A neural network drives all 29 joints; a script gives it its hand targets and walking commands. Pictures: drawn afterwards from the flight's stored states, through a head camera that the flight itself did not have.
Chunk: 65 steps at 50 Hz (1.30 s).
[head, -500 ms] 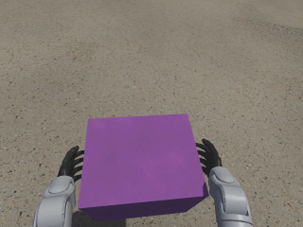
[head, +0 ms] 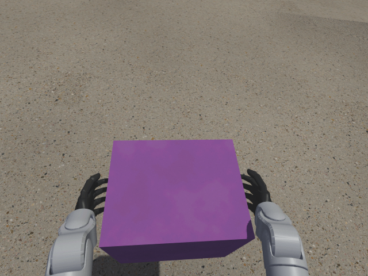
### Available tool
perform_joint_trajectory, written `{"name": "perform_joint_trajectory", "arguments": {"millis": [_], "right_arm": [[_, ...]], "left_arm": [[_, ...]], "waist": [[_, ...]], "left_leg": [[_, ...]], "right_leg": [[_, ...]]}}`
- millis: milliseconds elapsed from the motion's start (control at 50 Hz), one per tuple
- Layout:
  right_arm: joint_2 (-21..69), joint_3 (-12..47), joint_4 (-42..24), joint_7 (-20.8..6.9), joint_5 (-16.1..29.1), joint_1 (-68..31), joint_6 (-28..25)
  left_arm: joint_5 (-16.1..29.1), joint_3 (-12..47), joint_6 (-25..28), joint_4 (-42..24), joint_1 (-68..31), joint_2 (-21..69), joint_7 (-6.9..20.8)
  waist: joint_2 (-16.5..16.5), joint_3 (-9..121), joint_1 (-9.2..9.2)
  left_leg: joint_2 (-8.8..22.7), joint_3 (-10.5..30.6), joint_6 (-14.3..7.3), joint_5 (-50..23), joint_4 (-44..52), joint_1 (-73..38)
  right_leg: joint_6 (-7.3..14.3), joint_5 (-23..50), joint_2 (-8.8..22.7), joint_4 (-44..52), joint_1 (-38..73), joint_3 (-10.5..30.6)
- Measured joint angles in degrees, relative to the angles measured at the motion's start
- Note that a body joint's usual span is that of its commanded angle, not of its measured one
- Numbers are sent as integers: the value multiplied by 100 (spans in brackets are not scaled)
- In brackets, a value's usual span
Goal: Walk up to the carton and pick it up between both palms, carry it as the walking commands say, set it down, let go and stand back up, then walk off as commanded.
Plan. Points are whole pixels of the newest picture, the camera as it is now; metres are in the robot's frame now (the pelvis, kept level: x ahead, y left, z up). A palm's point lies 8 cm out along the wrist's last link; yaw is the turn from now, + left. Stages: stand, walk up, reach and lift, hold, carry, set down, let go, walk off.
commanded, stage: carry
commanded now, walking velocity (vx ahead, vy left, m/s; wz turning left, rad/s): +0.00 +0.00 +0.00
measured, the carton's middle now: (174, 204) +0.31 +0.02 -0.07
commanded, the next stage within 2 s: none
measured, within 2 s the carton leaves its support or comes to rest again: neither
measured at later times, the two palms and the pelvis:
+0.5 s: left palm (121, 90) +0.64 +0.21 +0.01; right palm (232, 91) +0.68 -0.15 +0.01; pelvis +0.39 -0.01 -0.01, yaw +1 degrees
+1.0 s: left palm (140, 33) +1.00 +0.20 +0.01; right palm (222, 30) +1.08 -0.15 +0.03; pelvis +0.78 -0.03 +0.01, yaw +5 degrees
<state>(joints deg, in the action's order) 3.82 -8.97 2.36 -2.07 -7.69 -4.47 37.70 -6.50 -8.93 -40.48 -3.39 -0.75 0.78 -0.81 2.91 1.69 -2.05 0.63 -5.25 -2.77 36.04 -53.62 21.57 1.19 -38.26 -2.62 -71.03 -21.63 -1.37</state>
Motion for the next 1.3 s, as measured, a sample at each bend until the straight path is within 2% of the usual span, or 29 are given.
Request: {"name": "perform_joint_trajectory", "arguments": {"millis": [80,120,160,200,240,300,360,400,440,480,540,580,600,620,660,680,720,780,840,900,940,1000,1100,1140,1180,1200,1220,1240,1300], "right_arm": [[156,229,-482,270,-81,264,79],[73,265,-728,325,-22,431,85],[-47,228,-907,341,53,603,92],[-307,109,-849,345,170,657,65],[-534,-14,-626,286,285,578,86],[-621,-121,-270,175,350,355,95],[-542,-124,-302,112,301,257,47],[-404,-99,-351,95,192,180,68],[-95,-83,-127,128,-5,7,27],[139,-42,-92,183,-184,-83,57],[277,148,-319,396,-268,73,75],[232,238,-522,528,-189,209,82],[169,256,-614,573,-139,271,91],[89,250,-711,599,-89,329,120],[2,150,-788,585,-20,404,86],[-59,90,-792,578,4,453,75],[-345,-26,-759,552,168,421,105],[-567,-132,-403,460,316,163,110],[-482,-163,-180,394,272,2,76],[-283,-174,-222,336,168,14,1],[-121,-172,-260,284,62,33,-22],[264,-151,-26,292,-233,-113,-56],[324,141,-186,586,-390,35,68],[256,186,-349,659,-327,79,113],[175,140,-485,668,-265,129,168],[127,83,-511,663,-228,158,180],[16,40,-504,595,-130,186,174],[-104,-31,-467,568,-48,191,180],[-402,-143,-147,462,141,45,184]], "left_arm": [[230,-141,182,81,-5,-149,183],[253,-97,240,67,-23,-96,211],[176,-2,244,92,-78,16,224],[-27,37,299,368,-281,310,218],[-242,54,282,488,-374,595,120],[-372,231,204,354,-291,657,-114],[-281,280,131,-38,-171,597,-226],[-207,216,95,-243,-98,528,-225],[-118,77,88,-304,-46,329,-199],[9,-82,134,-219,-45,151,-113],[154,-241,286,-52,-28,41,37],[205,-279,386,39,-68,75,93],[206,-271,431,93,-106,117,112],[187,-227,444,120,-146,174,111],[32,-152,464,177,-233,308,108],[-78,-103,471,263,-291,392,118],[-278,-53,493,404,-449,678,51],[-471,205,399,477,-535,670,-139],[-455,192,279,316,-473,653,-273],[-351,111,245,-11,-273,634,-282],[-266,56,214,-210,-126,578,-267],[-87,-134,183,-184,-41,308,-129],[77,-250,257,209,-179,108,37],[76,-247,323,256,-252,139,69],[4,-193,324,288,-338,219,79],[-70,-163,312,343,-405,286,87],[-174,-138,330,469,-487,431,64],[-302,-156,326,577,-576,588,54],[-528,36,301,800,-656,684,-62]], "waist": [[-413,24,200],[-593,-73,326],[-704,-181,396],[-860,-265,448],[-783,-301,409],[-478,-252,250],[-210,-302,46],[-76,-320,-36],[222,-249,-160],[138,-173,-188],[-265,-49,13],[-538,-48,226],[-643,-85,333],[-736,-141,422],[-717,-233,492],[-694,-240,532],[-763,-280,570],[-630,-325,494],[-355,-300,290],[-164,-330,35],[-69,-343,-102],[166,-231,-260],[-366,96,12],[-555,94,190],[-633,29,308],[-638,-8,346],[-726,-18,390],[-729,-14,427],[-619,-62,469]], "left_leg": [[14,-37,34,397,358,-568],[-21,33,68,569,571,-961],[-5,94,60,641,396,-1302],[35,474,164,235,-1015,-1007],[-207,859,175,21,-2376,-565],[-420,970,105,592,-3206,299],[-297,777,-13,623,-2265,1109],[-210,575,-49,-554,-461,1169],[-229,282,-35,-603,-250,848],[-150,68,-34,-162,-295,491],[-105,-43,-19,207,14,-57],[-118,-14,14,380,276,-419],[-138,25,47,456,440,-647],[-139,81,9,-338,645,-916],[-214,96,-18,48,703,-1472],[-222,131,-2,200,398,-1599],[-285,549,156,-8,-1182,-1257],[-471,943,204,-166,-2848,-505],[-461,945,177,218,-3133,469],[-259,765,151,-31,-1591,1051],[-181,618,114,-1145,273,908],[-196,292,27,-756,394,400],[-113,197,59,-194,732,-350],[-87,217,124,-5,881,-676],[-73,215,158,164,946,-1075],[-52,204,160,205,733,-1204],[27,299,180,149,247,-1150],[-11,473,222,1,-440,-966],[-206,832,246,-204,-1994,-376]], "right_leg": [[179,-850,-230,-1139,-1204,232],[243,-270,-114,-264,-1593,87],[187,1352,-30,1579,-1437,-158],[272,1062,-6,1495,-1092,-439],[329,623,44,1327,-752,-596],[351,269,42,1554,-251,-675],[319,18,-22,1947,313,-707],[323,-164,-56,2127,738,-698],[176,133,67,1280,647,-407],[38,45,-125,-391,123,44],[120,-864,-401,-2103,-952,347],[209,-1227,-416,-2338,-1810,376],[245,-1074,-335,-1943,-2149,330],[263,-573,-221,-1126,-2346,225],[243,1368,-7,1242,-2198,19],[306,2661,80,1888,-1976,-93],[453,1764,138,1479,-1762,-357],[470,1144,125,1322,-1356,-622],[516,890,47,1663,-901,-787],[539,705,-84,2130,-314,-884],[543,546,-150,2311,107,-898],[121,609,-101,1031,-67,-412],[87,-677,-253,-881,-1182,255],[128,-447,-92,-388,-1642,245],[125,847,110,1303,-1656,72],[170,1996,169,2034,-1501,-47],[210,2172,162,2013,-1358,-185],[257,1589,185,1918,-1192,-277],[324,1018,177,1637,-834,-484]]}}
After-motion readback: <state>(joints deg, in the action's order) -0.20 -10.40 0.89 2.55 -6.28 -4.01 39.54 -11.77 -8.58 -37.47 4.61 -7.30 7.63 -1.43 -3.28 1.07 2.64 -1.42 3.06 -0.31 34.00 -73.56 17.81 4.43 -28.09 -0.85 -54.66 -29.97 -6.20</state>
